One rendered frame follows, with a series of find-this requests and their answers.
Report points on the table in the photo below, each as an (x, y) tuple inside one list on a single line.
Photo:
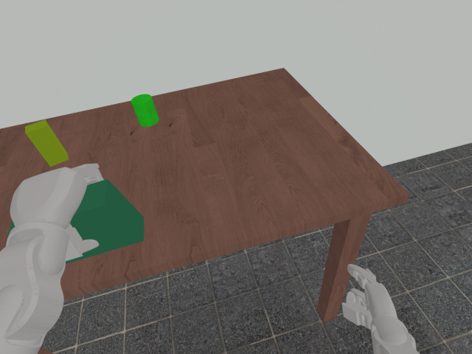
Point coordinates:
[(229, 165)]

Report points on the right robot forearm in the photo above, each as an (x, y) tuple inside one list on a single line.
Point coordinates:
[(390, 336)]

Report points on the left robot forearm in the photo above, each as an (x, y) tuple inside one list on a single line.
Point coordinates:
[(31, 299)]

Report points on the sponge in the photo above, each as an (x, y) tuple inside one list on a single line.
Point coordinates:
[(106, 216)]

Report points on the left robot hand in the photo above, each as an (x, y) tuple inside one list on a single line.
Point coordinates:
[(54, 197)]

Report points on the right robot hand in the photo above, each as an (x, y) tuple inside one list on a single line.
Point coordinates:
[(362, 307)]

